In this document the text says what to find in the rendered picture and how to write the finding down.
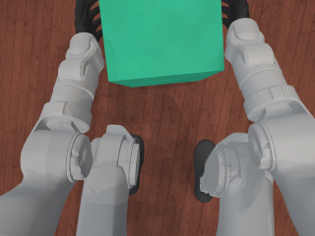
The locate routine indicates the right robot hand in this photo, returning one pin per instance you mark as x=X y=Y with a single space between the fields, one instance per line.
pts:
x=238 y=9

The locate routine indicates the left robot hand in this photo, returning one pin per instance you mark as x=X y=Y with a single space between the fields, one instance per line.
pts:
x=84 y=18

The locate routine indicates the left robot upper arm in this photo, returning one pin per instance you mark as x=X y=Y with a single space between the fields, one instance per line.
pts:
x=52 y=162

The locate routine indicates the right robot thigh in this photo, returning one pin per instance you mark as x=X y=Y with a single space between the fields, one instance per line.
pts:
x=246 y=195

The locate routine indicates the robot left forearm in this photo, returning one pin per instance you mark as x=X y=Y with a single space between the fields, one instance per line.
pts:
x=70 y=105

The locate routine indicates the right robot upper arm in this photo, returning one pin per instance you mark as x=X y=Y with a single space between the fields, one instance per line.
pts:
x=285 y=146

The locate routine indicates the robot right forearm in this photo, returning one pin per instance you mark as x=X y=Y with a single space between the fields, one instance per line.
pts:
x=265 y=91

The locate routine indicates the carton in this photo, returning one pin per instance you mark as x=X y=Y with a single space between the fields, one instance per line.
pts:
x=160 y=42

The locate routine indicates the right robot foot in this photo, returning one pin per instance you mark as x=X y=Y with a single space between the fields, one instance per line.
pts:
x=202 y=151

